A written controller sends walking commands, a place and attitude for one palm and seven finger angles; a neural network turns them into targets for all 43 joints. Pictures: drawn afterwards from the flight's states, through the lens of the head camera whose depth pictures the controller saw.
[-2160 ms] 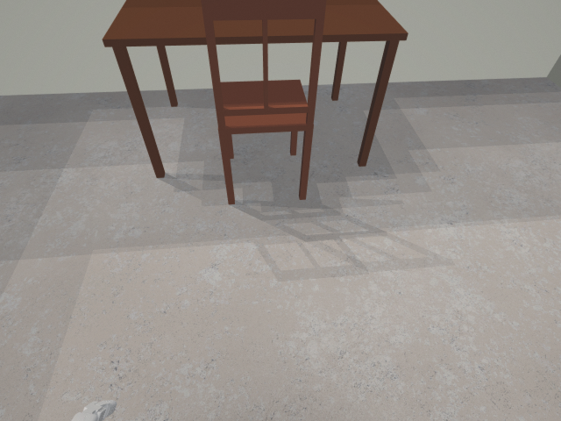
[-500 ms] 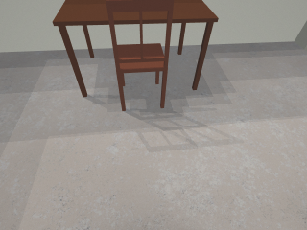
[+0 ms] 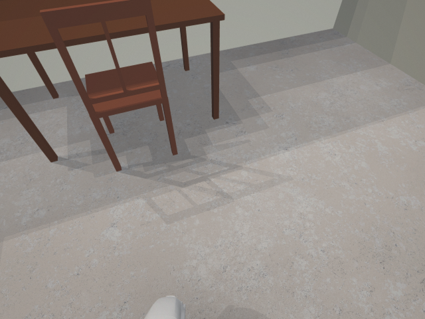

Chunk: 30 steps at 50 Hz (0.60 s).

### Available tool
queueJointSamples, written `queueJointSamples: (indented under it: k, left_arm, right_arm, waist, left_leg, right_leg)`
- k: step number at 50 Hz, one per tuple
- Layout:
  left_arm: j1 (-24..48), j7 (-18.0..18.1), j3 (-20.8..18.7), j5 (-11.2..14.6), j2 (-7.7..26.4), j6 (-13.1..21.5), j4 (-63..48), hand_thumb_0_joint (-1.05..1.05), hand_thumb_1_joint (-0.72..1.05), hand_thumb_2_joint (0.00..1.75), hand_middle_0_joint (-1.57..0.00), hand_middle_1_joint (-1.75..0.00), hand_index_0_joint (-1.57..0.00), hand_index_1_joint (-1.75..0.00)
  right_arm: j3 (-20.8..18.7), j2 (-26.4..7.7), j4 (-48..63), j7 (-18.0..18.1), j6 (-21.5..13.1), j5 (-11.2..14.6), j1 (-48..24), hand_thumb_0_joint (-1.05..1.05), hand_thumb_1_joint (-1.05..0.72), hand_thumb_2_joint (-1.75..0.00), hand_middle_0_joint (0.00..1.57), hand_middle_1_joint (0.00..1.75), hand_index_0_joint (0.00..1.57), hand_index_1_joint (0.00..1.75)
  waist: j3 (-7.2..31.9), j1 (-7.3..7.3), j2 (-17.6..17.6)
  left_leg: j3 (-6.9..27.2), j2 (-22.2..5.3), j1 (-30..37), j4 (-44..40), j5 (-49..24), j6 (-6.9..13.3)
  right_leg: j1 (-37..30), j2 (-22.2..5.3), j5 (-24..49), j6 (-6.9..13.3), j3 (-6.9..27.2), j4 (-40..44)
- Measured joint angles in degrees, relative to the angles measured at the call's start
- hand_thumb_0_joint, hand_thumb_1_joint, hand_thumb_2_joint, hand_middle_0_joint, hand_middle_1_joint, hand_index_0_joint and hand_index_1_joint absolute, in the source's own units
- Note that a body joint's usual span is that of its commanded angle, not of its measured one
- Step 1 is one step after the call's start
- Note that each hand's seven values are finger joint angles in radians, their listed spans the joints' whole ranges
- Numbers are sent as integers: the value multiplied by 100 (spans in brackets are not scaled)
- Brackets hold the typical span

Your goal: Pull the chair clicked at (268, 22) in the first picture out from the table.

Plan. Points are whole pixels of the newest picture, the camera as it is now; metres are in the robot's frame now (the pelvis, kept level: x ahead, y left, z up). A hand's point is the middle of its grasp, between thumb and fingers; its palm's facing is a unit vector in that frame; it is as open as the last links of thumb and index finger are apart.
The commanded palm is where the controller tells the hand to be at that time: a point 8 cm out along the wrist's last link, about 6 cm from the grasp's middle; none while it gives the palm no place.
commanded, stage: walk to a spot facing it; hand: left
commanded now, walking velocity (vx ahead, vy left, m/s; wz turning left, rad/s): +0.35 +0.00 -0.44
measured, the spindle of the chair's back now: (115, 59) +1.07 +0.53 -0.09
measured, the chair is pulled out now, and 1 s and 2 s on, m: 0.00 0.00 0.00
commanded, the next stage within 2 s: turn to face it in 1.78 s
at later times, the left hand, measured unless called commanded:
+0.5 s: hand (116, 251) +0.29 +0.29 -0.19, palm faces -0.18 -0.97 -0.18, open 7.4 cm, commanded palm none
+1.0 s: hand (204, 169) +0.59 +0.09 -0.20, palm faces -0.56 -0.82 -0.09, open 7.4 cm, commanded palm none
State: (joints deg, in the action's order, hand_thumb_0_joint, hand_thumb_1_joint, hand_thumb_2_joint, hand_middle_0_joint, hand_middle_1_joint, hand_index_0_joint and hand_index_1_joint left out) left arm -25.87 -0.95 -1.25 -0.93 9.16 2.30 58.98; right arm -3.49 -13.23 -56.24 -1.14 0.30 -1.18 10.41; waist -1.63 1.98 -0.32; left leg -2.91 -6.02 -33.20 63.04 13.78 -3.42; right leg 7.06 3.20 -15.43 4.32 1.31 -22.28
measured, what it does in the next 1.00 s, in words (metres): walks ahead, turning right: left foot, then right foot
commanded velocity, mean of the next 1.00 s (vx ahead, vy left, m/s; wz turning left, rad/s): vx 0.33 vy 0.00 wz -0.54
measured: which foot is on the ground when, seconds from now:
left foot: up 0.00-0.28, down 0.30-0.98, up 1.00-1.00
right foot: down 0.00-0.30, up 0.32-0.96, down 0.98-1.00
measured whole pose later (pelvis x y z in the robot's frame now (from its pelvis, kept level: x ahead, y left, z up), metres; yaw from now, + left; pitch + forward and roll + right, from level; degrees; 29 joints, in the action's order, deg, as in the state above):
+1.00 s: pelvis +0.40 +0.02 -0.03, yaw -32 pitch +0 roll -1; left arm -5.9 -2.7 -2.8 -1.6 9.2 1.1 53.0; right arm -1.3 -4.6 -63.3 0.3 -1.6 -0.3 31.4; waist -5.2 -2.4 1.6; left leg -23.6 -9.3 -2.1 50.2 26.2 -1.8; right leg 23.3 1.5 -11.3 7.6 -11.3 -36.1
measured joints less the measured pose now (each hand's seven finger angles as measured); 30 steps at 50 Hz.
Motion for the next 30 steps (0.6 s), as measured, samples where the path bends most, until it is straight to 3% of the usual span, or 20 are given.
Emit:
queueJointSamples:
  k: [4, 8, 14, 15, 17, 19, 21, 24, 30]
  left_arm:
    - [-112, 35, 6, -12, -86, 59, 95, 0, 90, 90, -20, -30, -20, -30]
    - [-149, 107, -16, -38, -86, 101, 112, 0, 90, 90, -20, -30, -20, -30]
    - [-171, 165, -84, -50, 36, 66, 137, 0, 90, 90, -20, -30, -20, -30]
    - [-191, 155, -113, -26, 57, 50, 156, 0, 90, 90, -20, -30, -20, -30]
    - [-15, 113, -188, 38, 155, -46, 227, 0, 91, 90, -20, -30, -20, -30]
    - [194, 88, -245, 31, 270, -127, 214, 0, 91, 90, -20, -30, -20, -30]
    - [464, 30, -318, -22, 394, -183, 120, 1, 91, 90, -20, -30, -19, -30]
    - [866, -28, -406, -63, 527, -235, -150, 1, 91, 90, -19, -30, -19, -30]
    - [1402, -88, -475, -102, 538, -365, -495, 0, 91, 90, -19, -30, -19, -29]
  right_arm:
    - [-25, 44, 149, -7, -24, 6, -200, 1, -91, -90, 19, 30, 20, 30]
    - [0, 132, 201, -26, -1, 16, -367, 1, -91, -90, 19, 30, 20, 30]
    - [119, 353, 362, -35, -157, 49, -615, 1, -91, -90, 19, 30, 20, 30]
    - [154, 383, 411, -12, -244, 39, -618, 1, -91, -90, 19, 30, 20, 30]
    - [203, 482, 444, 37, -387, 5, -621, 0, -91, -90, 20, 30, 20, 30]
    - [243, 545, 426, 59, -410, 9, -468, 0, -91, -90, 20, 30, 20, 30]
    - [232, 578, 336, 106, -429, 7, -208, 0, -91, -90, 20, 30, 20, 30]
    - [123, 554, 110, 223, -477, 44, 245, -1, -92, -90, 20, 30, 20, 30]
    - [45, 326, -299, 281, -465, 63, 1026, -1, -93, -90, 20, 30, 20, 30]
  waist:
    - [4, 15, -52]
    - [15, 121, -58]
    - [-16, 228, 114]
    - [-16, 190, 133]
    - [-111, 130, 268]
    - [-124, 91, 336]
    - [-113, 16, 360]
    - [-72, -40, 376]
    - [33, -152, 368]
  left_leg:
    - [94, -60, -331, -273, -324, -57]
    - [49, -44, -339, -813, -342, -42]
    - [-158, 248, 461, -2501, -163, 184]
    - [-205, 280, 699, -2782, -375, 322]
    - [-427, 273, 771, -2392, -130, 599]
    - [-651, 215, 1065, -2368, 219, 698]
    - [-791, 204, 1438, -2675, 253, 689]
    - [-973, 253, 1941, -3226, 191, 726]
    - [-1402, 399, 2675, -3939, 268, 780]
  right_leg:
    - [-321, 56, -27, -49, 207, 325]
    - [-635, 55, -235, -126, 394, 444]
    - [-905, -74, -946, -349, 744, -16]
    - [-779, -63, -1175, -349, 779, -503]
    - [-61, -77, -1386, -282, 653, -2451]
    - [730, -117, -1239, -248, 376, -4139]
    - [1385, -272, -779, -263, 25, -4962]
    - [2146, -500, -171, -326, -205, -5161]
    - [3094, -782, 793, -486, -155, -4903]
